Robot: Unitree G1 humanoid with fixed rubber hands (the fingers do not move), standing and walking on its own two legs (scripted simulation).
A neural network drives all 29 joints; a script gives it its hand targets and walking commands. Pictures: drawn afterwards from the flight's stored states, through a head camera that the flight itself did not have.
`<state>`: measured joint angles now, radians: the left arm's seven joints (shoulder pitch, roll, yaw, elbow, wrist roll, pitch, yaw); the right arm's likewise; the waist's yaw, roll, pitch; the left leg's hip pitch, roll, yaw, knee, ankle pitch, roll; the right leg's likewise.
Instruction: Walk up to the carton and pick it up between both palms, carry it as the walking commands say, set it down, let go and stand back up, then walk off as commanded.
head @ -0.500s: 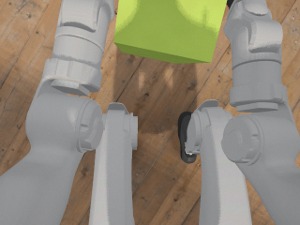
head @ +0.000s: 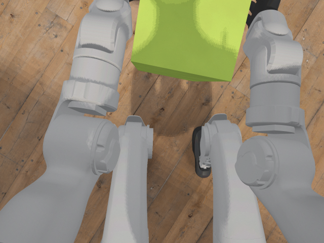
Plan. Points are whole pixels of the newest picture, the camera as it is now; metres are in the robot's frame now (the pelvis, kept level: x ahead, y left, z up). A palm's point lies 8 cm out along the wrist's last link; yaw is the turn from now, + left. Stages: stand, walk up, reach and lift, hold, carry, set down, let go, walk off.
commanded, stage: reach and lift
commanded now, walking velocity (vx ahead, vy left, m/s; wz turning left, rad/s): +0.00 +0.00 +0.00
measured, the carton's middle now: (183, 13) +0.57 -0.02 -0.12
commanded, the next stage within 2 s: none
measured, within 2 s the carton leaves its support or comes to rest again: neither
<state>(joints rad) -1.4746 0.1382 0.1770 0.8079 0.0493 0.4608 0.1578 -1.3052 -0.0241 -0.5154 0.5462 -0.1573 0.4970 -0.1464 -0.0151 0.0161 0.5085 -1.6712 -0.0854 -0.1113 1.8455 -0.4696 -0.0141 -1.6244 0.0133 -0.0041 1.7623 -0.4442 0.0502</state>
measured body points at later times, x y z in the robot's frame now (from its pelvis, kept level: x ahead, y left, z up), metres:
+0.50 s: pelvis +0.01 +0.00 +0.06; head +0.30 +0.03 +0.39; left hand +0.56 +0.11 +0.01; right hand +0.53 -0.14 +0.01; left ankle +0.16 +0.11 -0.46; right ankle +0.17 -0.15 -0.46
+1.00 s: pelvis +0.06 +0.00 +0.15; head +0.21 +0.04 +0.57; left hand +0.53 +0.12 +0.14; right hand +0.50 -0.14 +0.15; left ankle +0.16 +0.11 -0.46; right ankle +0.17 -0.15 -0.46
